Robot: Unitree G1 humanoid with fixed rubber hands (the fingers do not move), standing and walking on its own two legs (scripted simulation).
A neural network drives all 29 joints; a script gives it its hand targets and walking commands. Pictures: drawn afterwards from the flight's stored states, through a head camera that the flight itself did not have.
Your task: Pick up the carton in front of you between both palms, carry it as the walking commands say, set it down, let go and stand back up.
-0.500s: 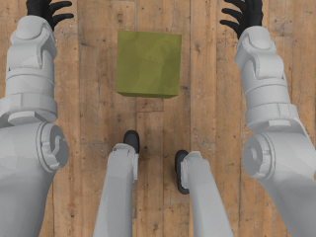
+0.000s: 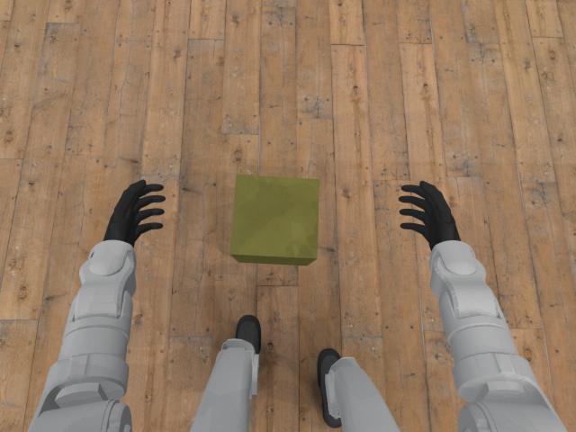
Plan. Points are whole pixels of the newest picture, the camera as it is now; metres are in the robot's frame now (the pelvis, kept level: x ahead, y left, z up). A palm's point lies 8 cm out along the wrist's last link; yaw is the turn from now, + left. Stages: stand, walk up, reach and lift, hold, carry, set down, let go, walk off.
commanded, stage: let go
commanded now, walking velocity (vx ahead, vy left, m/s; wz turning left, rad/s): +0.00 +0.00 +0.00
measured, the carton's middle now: (275, 224) +0.47 +0.04 -0.59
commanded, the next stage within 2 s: stand in 0.88 s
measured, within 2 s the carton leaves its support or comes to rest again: neither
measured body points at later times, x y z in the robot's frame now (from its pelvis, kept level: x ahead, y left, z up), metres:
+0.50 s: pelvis +0.04 -0.02 +0.06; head +0.09 -0.01 +0.51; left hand +0.21 +0.22 -0.02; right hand +0.23 -0.25 -0.02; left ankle +0.07 +0.11 -0.68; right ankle -0.02 -0.14 -0.68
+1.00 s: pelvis +0.05 -0.01 +0.05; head +0.07 +0.00 +0.50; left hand +0.21 +0.25 -0.03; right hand +0.22 -0.27 -0.03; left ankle +0.07 +0.11 -0.68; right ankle -0.02 -0.14 -0.68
